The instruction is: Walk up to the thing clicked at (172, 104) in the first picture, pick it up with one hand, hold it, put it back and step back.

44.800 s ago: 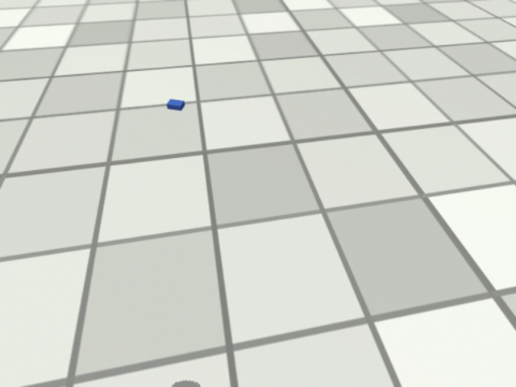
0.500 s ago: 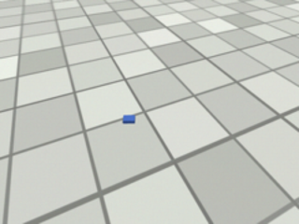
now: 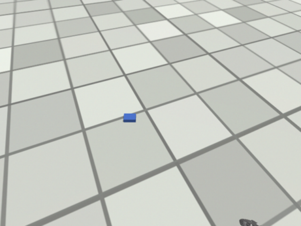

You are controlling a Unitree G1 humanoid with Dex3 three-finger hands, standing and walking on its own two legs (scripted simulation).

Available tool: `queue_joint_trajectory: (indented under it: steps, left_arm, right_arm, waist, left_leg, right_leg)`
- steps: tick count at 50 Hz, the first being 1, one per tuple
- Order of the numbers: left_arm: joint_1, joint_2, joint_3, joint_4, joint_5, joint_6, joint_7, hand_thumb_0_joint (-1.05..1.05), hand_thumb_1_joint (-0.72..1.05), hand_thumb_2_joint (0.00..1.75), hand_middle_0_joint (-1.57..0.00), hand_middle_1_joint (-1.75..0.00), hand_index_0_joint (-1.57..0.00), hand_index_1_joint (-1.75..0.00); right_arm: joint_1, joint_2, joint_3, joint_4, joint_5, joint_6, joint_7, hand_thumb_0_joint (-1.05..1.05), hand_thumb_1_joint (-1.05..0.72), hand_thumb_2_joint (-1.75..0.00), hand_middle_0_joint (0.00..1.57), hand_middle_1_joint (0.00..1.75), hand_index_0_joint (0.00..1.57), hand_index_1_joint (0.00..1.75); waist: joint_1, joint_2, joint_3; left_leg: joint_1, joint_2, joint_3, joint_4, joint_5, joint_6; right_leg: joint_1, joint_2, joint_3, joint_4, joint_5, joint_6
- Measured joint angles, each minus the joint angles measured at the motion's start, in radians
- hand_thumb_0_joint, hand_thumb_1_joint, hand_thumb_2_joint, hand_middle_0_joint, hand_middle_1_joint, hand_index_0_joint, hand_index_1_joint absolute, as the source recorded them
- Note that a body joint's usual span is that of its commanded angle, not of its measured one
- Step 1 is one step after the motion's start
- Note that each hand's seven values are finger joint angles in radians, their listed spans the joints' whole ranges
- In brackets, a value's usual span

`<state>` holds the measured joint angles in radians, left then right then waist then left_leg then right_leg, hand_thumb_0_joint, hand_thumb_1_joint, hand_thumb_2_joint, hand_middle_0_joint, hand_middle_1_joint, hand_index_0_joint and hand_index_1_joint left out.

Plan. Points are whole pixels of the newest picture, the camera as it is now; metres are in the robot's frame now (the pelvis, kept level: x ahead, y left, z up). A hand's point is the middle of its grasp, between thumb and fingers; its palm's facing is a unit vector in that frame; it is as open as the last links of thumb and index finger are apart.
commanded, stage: step back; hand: left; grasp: from above
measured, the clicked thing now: (129, 117) +1.07 +0.18 -0.75
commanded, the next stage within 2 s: stand in 0.06 s
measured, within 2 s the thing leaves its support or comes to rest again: neither
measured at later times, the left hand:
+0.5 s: hand out of the picture +0.07 +0.24 -0.15, palm faces -0.03 -0.94 -0.33, open 7.4 cm
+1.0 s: hand out of the picture +0.05 +0.24 -0.15, palm faces -0.02 -0.94 -0.34, open 7.4 cm
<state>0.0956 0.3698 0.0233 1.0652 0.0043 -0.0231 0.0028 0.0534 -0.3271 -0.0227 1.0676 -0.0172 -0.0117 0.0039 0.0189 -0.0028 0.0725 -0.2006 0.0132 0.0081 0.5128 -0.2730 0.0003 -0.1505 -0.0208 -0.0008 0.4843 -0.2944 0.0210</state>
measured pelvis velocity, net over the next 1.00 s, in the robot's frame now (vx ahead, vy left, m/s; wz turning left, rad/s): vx -0.02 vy -0.01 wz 0.00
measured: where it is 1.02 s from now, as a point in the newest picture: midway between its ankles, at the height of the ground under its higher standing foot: outside the picture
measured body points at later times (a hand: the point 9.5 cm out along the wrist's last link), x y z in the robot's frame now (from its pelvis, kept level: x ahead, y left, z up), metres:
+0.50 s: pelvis -0.01 +0.00 +0.01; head +0.00 +0.00 +0.46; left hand +0.07 +0.29 -0.12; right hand +0.07 -0.30 -0.12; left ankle +0.00 +0.12 -0.74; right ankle -0.02 -0.13 -0.74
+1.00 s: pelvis -0.02 -0.01 +0.01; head -0.01 -0.01 +0.46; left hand +0.05 +0.29 -0.12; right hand +0.06 -0.31 -0.12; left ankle +0.00 +0.12 -0.74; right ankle -0.02 -0.13 -0.74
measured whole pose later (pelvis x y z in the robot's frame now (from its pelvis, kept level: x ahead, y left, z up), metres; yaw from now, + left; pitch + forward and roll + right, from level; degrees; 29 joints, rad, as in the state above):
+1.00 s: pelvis -0.02 -0.01 +0.01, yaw +0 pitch -2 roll +0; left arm 0.11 0.35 -0.01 1.14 0.01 -0.01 -0.01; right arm 0.10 -0.35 0.01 1.15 -0.01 -0.01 0.01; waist 0.00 0.01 0.06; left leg -0.13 0.02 0.00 0.33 -0.15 -0.01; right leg -0.09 -0.01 -0.01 0.31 -0.18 0.01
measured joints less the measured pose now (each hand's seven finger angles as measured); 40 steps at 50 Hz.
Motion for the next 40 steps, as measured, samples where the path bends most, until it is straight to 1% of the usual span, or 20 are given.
queue_joint_trajectory:
  steps: [3, 9, 18, 28, 40]
  left_arm:
    - [-0.020, -0.004, -0.002, 0.003, 0.002, 0.002, 0.001, 0.01, 0.90, 0.90, -0.21, -0.30, -0.20, -0.30]
    - [-0.044, -0.016, -0.017, 0.027, -0.002, 0.006, 0.000, 0.00, 0.90, 0.90, -0.21, -0.30, -0.20, -0.30]
    - [-0.038, -0.030, -0.023, 0.060, 0.003, 0.008, -0.008, 0.00, 0.90, 0.90, -0.21, -0.30, -0.20, -0.30]
    - [-0.005, -0.026, -0.022, 0.087, 0.005, 0.012, -0.012, 0.01, 0.90, 0.90, -0.21, -0.30, -0.20, -0.30]
    - [0.027, -0.022, -0.024, 0.090, 0.005, 0.012, -0.014, 0.01, 0.90, 0.90, -0.21, -0.30, -0.20, -0.30]
  right_arm:
    - [-0.019, -0.001, -0.002, 0.008, 0.000, 0.002, -0.001, 0.00, -0.90, -0.89, 0.20, 0.30, 0.20, 0.30]
    - [-0.029, -0.008, 0.009, 0.028, 0.007, -0.004, 0.001, 0.00, -0.90, -0.89, 0.20, 0.30, 0.20, 0.30]
    - [-0.010, -0.017, 0.013, 0.059, 0.009, 0.000, 0.003, 0.00, -0.90, -0.89, 0.20, 0.30, 0.20, 0.30]
    - [0.025, -0.021, 0.017, 0.083, 0.006, 0.002, 0.005, 0.00, -0.90, -0.89, 0.20, 0.30, 0.20, 0.30]
    - [0.051, -0.024, 0.021, 0.088, 0.004, 0.006, 0.010, 0.00, -0.90, -0.89, 0.20, 0.30, 0.20, 0.30]
  waist:
    - [0.000, 0.001, -0.002]
    - [-0.010, 0.000, 0.001]
    - [-0.019, -0.002, 0.003]
    - [-0.022, 0.002, -0.003]
    - [-0.022, 0.012, -0.013]
  left_leg:
    - [0.012, -0.003, 0.006, -0.019, 0.007, 0.002]
    - [0.056, -0.008, 0.007, -0.098, 0.049, 0.001]
    - [0.088, -0.006, 0.005, -0.175, 0.099, -0.003]
    - [0.085, -0.002, 0.000, -0.197, 0.125, -0.009]
    - [0.064, 0.004, -0.006, -0.189, 0.127, -0.013]
  right_leg:
    - [0.007, -0.003, 0.006, -0.012, 0.005, 0.003]
    - [0.048, -0.008, 0.005, -0.085, 0.044, 0.007]
    - [0.079, -0.006, 0.002, -0.157, 0.091, 0.004]
    - [0.074, -0.001, -0.003, -0.173, 0.111, -0.002]
    - [0.055, 0.005, -0.007, -0.167, 0.114, -0.007]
